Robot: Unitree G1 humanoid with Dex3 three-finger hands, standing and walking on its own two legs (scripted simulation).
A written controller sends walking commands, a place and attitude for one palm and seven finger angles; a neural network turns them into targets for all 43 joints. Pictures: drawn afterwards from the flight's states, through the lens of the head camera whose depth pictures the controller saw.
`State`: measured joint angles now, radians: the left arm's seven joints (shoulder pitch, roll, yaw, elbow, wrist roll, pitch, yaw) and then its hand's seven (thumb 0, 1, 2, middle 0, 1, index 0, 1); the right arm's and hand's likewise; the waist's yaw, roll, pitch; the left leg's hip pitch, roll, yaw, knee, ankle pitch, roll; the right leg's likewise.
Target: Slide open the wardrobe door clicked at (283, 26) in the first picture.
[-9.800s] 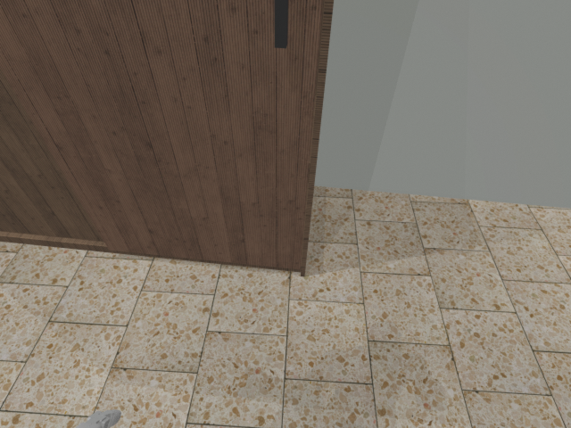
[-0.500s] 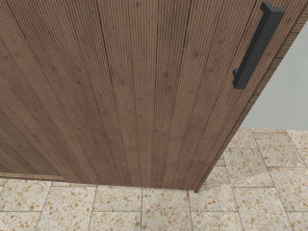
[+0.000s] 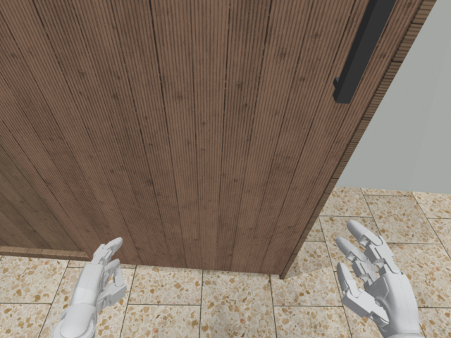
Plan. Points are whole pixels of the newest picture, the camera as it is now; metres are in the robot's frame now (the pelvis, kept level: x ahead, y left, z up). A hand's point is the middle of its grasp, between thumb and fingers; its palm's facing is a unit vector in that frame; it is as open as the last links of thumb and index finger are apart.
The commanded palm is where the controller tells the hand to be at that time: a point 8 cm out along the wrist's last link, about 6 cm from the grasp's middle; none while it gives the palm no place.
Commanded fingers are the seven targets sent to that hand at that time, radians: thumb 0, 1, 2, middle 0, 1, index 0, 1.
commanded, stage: raise the hand with hooked fingers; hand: right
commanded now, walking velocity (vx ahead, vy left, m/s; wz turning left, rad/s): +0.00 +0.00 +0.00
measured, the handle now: (357, 44) +0.50 -0.15 +0.31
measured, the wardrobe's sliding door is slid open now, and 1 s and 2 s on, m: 0.00 0.00 0.00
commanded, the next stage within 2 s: move the hooked fingers beside the handle in 1.76 s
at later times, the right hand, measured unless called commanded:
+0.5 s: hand (434, 261) +0.23 -0.26 +0.13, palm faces +0.06 +1.00 -0.07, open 11.1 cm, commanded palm +0.19 -0.30 +0.15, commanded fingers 0.00 0.10 -0.47 0.27 0.94 0.27 0.94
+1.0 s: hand out of the picture +0.24 -0.32 +0.24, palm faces +0.11 +0.99 -0.12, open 13.8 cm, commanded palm +0.20 -0.36 +0.26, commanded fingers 0.00 0.50 -0.30 0.30 1.20 0.30 1.20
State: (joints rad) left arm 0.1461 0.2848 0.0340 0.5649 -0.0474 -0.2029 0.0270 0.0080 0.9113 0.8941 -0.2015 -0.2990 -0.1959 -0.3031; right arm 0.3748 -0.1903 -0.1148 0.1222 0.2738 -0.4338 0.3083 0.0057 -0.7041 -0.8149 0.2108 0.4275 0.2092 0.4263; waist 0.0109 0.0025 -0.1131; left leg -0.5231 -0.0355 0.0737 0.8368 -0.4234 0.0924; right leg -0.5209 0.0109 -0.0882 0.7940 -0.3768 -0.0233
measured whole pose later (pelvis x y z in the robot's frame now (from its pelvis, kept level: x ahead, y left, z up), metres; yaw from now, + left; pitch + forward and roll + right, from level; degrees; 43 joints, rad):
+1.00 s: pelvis -0.01 -0.05 +0.04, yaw -3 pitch -6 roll +1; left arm 0.14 0.24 -0.12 0.62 -0.08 -0.21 0.10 0.01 0.91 0.89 -0.20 -0.30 -0.20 -0.30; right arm -0.09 -0.47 -0.41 -0.12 0.33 0.30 0.37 0.00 0.44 -0.33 0.30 1.15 0.29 1.15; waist -0.09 -0.04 -0.01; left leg -0.10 -0.01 0.10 0.44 -0.24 0.02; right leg -0.15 0.07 -0.04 0.46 -0.22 -0.09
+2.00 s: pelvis +0.00 -0.03 +0.03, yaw -3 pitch -4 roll +1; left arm 0.14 0.29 -0.11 0.63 -0.12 -0.15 0.08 0.01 0.91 0.89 -0.20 -0.30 -0.20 -0.30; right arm -0.34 -0.59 -0.49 0.07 0.32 0.47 0.45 -0.01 0.50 -0.30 0.30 1.20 0.30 1.20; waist -0.07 -0.07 -0.03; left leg -0.14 -0.03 0.11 0.48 -0.28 0.06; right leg -0.19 0.04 -0.03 0.52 -0.26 -0.06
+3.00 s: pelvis +0.02 -0.04 +0.04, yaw -2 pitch -2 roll +0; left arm 0.16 0.27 -0.09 0.65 -0.11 -0.08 0.08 0.01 0.91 0.89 -0.20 -0.30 -0.20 -0.30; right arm -0.60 -0.46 -0.30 0.24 0.25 0.48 0.26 -0.01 0.50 -0.30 0.30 1.20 0.30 1.20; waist -0.04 -0.05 -0.04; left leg -0.12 -0.02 0.09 0.43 -0.26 0.04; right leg -0.15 0.06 -0.04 0.42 -0.23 -0.07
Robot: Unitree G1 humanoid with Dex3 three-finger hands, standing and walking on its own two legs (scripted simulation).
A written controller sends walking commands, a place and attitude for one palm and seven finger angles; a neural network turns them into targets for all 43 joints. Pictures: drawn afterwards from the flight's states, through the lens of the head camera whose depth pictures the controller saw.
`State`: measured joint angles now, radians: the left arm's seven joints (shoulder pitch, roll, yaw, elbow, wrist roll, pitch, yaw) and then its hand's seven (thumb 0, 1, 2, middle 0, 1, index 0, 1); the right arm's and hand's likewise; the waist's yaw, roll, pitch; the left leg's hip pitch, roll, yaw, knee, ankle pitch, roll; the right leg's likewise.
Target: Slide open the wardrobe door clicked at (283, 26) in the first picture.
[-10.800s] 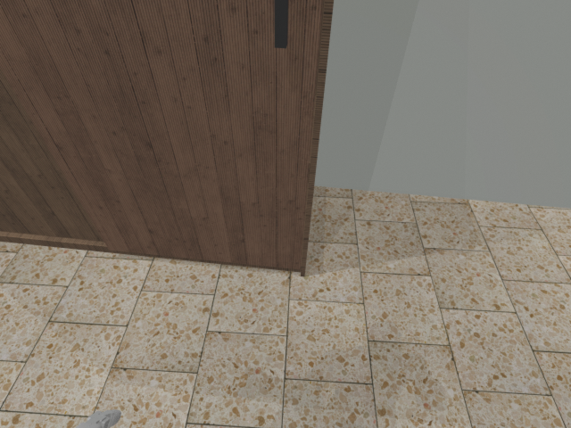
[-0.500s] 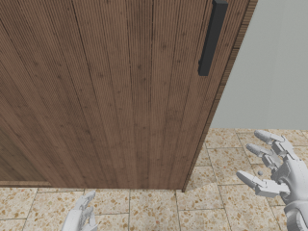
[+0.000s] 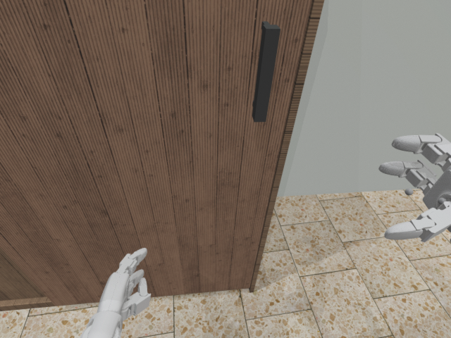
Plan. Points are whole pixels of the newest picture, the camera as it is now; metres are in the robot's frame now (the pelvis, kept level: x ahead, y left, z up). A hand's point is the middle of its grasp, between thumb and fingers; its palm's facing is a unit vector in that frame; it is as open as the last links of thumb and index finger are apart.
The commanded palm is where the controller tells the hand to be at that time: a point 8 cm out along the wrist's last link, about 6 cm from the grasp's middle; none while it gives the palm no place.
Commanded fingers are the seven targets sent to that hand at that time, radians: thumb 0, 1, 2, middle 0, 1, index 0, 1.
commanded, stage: raise the hand with hooked fingers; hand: right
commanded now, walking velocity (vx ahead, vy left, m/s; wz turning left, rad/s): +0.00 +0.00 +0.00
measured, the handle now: (262, 73) +0.51 -0.08 +0.27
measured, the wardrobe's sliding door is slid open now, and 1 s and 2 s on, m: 0.00 0.00 0.00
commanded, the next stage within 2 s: move the hooked fingers beside the handle in 0.76 s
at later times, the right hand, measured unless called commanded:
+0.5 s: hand (422, 154) +0.28 -0.26 +0.26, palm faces +0.04 +0.99 -0.15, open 14.0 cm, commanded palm +0.24 -0.30 +0.28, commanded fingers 0.00 0.50 -0.30 0.30 1.20 0.30 1.20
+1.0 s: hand (409, 147) +0.29 -0.25 +0.26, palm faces +0.07 +0.99 -0.12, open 14.0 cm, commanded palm +0.26 -0.28 +0.28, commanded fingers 0.00 0.50 -0.30 0.30 1.20 0.30 1.20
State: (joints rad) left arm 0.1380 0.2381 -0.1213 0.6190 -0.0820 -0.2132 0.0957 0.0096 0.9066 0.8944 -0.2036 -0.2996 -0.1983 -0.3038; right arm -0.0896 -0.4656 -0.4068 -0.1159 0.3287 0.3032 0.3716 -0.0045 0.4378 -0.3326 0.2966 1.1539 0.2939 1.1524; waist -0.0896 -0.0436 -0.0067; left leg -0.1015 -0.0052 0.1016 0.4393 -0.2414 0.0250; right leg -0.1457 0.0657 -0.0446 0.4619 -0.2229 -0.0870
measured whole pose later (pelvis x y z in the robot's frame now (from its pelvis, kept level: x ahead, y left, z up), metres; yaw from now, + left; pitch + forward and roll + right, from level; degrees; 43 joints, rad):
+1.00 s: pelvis +0.01 +0.03 +0.00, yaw +0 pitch -4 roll +1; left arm 0.14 0.29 -0.11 0.63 -0.12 -0.15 0.08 0.01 0.91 0.89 -0.20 -0.30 -0.20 -0.30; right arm -0.34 -0.59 -0.49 0.07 0.32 0.47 0.45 -0.01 0.50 -0.30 0.30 1.20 0.30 1.20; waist -0.07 -0.07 -0.03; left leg -0.14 -0.03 0.11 0.48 -0.28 0.06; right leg -0.19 0.04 -0.03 0.52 -0.26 -0.06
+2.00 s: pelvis +0.02 +0.02 +0.00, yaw +1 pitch -2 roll +0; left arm 0.16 0.27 -0.09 0.65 -0.11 -0.08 0.08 0.01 0.91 0.89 -0.20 -0.30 -0.20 -0.30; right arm -0.60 -0.46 -0.30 0.24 0.25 0.48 0.26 -0.01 0.50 -0.30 0.30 1.20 0.30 1.20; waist -0.04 -0.05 -0.04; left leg -0.12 -0.02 0.09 0.43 -0.26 0.04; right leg -0.15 0.06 -0.04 0.42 -0.23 -0.07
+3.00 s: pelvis +0.03 +0.04 +0.00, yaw +1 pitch -1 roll +0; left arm 0.20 0.28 -0.07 0.66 -0.12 -0.06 0.08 0.01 0.91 0.89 -0.20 -0.30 -0.20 -0.30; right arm -0.78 -0.44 -0.26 0.51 0.22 0.39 0.23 -0.01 0.50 -0.30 0.30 1.20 0.30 1.20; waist -0.01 -0.05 -0.05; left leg -0.14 -0.04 0.09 0.40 -0.25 0.07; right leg -0.17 0.03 -0.05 0.41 -0.23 -0.05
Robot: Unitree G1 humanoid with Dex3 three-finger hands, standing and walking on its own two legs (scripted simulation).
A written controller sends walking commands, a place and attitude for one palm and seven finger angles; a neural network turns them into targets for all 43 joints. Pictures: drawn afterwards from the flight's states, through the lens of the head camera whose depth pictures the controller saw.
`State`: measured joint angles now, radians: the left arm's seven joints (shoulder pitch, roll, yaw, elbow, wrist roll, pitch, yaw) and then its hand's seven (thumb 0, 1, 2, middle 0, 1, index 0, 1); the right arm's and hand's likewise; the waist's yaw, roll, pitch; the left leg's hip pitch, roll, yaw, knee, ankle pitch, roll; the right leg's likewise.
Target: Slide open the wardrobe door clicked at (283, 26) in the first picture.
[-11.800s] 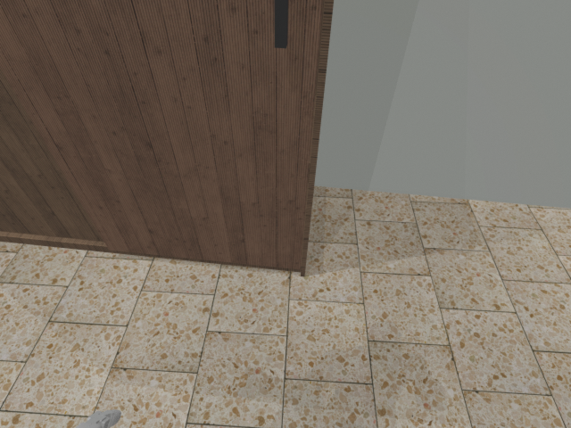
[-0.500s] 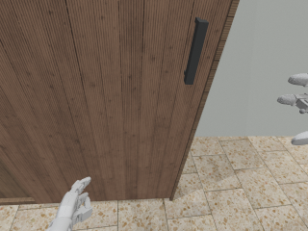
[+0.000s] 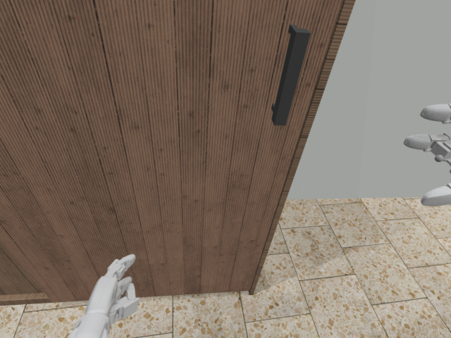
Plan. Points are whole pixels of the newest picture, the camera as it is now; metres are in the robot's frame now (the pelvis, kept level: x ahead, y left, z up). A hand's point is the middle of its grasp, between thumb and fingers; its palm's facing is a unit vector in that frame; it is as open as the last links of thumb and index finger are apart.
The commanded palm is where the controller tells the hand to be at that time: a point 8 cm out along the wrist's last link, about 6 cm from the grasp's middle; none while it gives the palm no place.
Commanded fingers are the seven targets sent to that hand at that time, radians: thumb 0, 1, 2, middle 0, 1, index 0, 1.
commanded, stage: move the hooked fingers beside the handle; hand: right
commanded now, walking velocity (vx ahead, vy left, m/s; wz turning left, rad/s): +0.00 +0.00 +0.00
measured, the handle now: (285, 77) +0.50 -0.10 +0.27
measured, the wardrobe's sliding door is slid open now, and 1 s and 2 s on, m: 0.00 0.00 0.00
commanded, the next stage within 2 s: none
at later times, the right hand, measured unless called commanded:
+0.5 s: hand (401, 136) +0.34 -0.25 +0.26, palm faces +0.03 +1.00 -0.09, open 14.0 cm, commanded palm +0.31 -0.29 +0.28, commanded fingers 0.00 0.50 -0.30 0.30 1.20 0.30 1.20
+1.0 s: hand (369, 116) +0.38 -0.22 +0.27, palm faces +0.01 +1.00 -0.06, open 14.0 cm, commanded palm +0.36 -0.26 +0.28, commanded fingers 0.00 0.50 -0.30 0.30 1.20 0.30 1.20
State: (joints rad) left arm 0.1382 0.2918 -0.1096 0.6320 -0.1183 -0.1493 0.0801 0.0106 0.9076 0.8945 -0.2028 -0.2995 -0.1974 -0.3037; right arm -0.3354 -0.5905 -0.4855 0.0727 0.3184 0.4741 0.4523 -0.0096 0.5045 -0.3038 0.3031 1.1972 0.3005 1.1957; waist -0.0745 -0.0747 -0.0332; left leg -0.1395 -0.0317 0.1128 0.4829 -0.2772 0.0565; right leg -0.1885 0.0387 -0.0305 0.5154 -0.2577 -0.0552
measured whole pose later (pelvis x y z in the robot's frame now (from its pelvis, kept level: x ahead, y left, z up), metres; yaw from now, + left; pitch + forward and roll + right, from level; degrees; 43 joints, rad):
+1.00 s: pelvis +0.02 -0.01 +0.01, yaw +1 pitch -2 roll +0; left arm 0.16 0.27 -0.09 0.65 -0.11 -0.08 0.08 0.01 0.91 0.89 -0.20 -0.30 -0.20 -0.30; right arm -0.60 -0.46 -0.30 0.24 0.25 0.48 0.26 -0.01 0.50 -0.30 0.30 1.20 0.30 1.20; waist -0.04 -0.05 -0.04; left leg -0.12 -0.02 0.09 0.43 -0.26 0.04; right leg -0.15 0.06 -0.04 0.42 -0.23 -0.07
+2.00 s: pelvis +0.02 +0.01 +0.01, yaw +1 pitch -1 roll +0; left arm 0.20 0.28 -0.07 0.66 -0.12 -0.06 0.08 0.01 0.91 0.89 -0.20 -0.30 -0.20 -0.30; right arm -0.78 -0.44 -0.26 0.51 0.22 0.39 0.23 -0.01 0.50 -0.30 0.30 1.20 0.30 1.20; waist -0.01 -0.05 -0.05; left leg -0.14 -0.04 0.09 0.40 -0.25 0.07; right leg -0.17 0.03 -0.05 0.41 -0.23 -0.05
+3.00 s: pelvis +0.02 +0.00 +0.01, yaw +2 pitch -2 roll +0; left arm 0.19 0.25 -0.07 0.66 -0.09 -0.01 0.06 0.01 0.91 0.89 -0.20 -0.30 -0.20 -0.30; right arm -0.81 -0.31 -0.20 0.45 0.19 0.45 0.08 -0.01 0.50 -0.30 0.30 1.20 0.30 1.20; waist -0.01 -0.05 -0.05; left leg -0.11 -0.04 0.07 0.38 -0.24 0.06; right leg -0.13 0.04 -0.06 0.37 -0.21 -0.06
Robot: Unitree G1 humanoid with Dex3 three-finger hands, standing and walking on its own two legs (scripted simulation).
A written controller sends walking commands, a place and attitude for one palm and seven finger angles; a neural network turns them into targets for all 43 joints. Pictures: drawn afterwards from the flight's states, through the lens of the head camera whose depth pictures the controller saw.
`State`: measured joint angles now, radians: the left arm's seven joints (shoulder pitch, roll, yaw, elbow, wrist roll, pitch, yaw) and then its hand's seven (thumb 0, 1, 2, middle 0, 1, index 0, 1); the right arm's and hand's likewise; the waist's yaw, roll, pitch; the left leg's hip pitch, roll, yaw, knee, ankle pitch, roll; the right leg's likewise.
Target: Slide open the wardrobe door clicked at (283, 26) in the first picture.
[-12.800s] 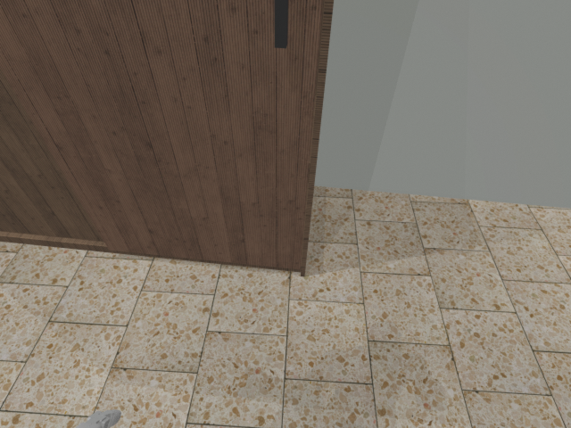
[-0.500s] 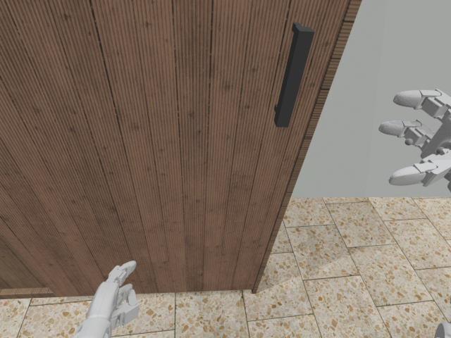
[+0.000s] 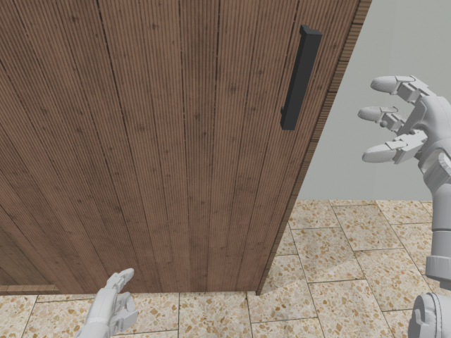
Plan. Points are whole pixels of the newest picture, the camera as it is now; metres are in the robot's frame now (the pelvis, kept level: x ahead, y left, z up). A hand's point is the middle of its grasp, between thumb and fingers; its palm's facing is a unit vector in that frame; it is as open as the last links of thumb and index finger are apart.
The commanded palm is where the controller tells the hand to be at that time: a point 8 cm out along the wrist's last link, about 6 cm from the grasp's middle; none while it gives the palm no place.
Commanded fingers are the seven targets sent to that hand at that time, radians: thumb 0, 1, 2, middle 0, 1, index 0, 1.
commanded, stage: move the hooked fingers beside the handle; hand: right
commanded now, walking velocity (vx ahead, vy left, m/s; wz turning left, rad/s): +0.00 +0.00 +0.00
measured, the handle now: (295, 79) +0.48 -0.10 +0.27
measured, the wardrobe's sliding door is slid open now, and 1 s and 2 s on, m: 0.00 0.00 0.00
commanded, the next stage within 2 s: feel for the door with the fingertips in 1.26 s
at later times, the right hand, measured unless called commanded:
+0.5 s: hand (341, 97) +0.42 -0.16 +0.27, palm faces +0.01 +1.00 -0.03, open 14.0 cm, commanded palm +0.39 -0.21 +0.27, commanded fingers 0.00 0.50 -0.30 0.30 1.20 0.30 1.20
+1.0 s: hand (349, 103) +0.41 -0.17 +0.27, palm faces +0.00 +1.00 -0.04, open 14.0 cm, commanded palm +0.39 -0.22 +0.27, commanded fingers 0.00 0.50 -0.30 0.30 1.20 0.30 1.20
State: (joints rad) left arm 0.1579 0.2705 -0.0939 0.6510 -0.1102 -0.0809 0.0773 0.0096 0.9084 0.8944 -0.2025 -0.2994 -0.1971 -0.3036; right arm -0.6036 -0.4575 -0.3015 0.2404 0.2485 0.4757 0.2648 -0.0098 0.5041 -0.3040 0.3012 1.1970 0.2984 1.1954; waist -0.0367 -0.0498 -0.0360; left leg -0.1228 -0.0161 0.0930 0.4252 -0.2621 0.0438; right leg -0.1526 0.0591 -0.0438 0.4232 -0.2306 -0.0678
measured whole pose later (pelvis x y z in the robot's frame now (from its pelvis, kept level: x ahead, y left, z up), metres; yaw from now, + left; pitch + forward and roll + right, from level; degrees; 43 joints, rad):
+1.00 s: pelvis +0.00 +0.02 +0.00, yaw +1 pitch -1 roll +0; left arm 0.20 0.28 -0.07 0.66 -0.12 -0.06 0.08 0.01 0.91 0.89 -0.20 -0.30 -0.20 -0.30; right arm -0.78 -0.44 -0.26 0.51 0.22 0.39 0.23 -0.01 0.50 -0.30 0.30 1.20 0.30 1.20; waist -0.01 -0.05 -0.05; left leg -0.14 -0.04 0.09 0.40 -0.25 0.07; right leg -0.17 0.03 -0.05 0.41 -0.23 -0.05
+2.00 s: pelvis +0.00 +0.01 +0.00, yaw +1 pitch -2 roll +0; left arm 0.19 0.25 -0.07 0.66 -0.09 -0.01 0.06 0.01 0.91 0.89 -0.20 -0.30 -0.20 -0.30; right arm -0.81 -0.31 -0.20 0.45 0.19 0.45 0.08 -0.01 0.50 -0.30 0.30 1.20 0.30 1.20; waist -0.01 -0.05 -0.05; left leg -0.11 -0.04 0.07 0.38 -0.24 0.06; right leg -0.13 0.04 -0.06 0.37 -0.21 -0.06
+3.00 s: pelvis +0.00 +0.02 +0.00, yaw +1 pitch -2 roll +0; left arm 0.16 0.25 -0.08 0.65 -0.09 0.00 0.06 0.01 0.91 0.89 -0.20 -0.30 -0.20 -0.30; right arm -0.84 -0.30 -0.18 0.48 0.19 0.45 0.07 -0.01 0.50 -0.30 0.30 1.20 0.29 1.19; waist -0.02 -0.04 -0.05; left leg -0.11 -0.05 0.08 0.36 -0.22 0.07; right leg -0.14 0.03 -0.05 0.37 -0.20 -0.05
